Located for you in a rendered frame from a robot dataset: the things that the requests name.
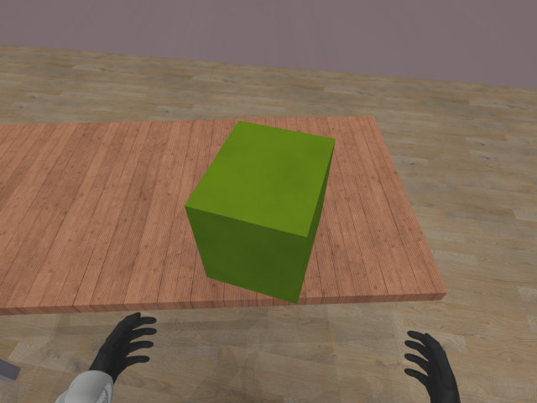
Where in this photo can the robot right hand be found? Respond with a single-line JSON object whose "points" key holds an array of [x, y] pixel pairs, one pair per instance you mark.
{"points": [[440, 382]]}

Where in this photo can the table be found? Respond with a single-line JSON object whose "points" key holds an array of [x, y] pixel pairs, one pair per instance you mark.
{"points": [[93, 219]]}

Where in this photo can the carton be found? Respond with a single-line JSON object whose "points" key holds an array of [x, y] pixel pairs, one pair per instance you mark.
{"points": [[256, 210]]}

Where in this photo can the left robot forearm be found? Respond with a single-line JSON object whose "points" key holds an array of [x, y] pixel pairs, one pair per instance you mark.
{"points": [[89, 387]]}

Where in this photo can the robot left hand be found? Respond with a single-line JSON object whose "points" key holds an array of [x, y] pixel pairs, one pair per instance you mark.
{"points": [[112, 356]]}

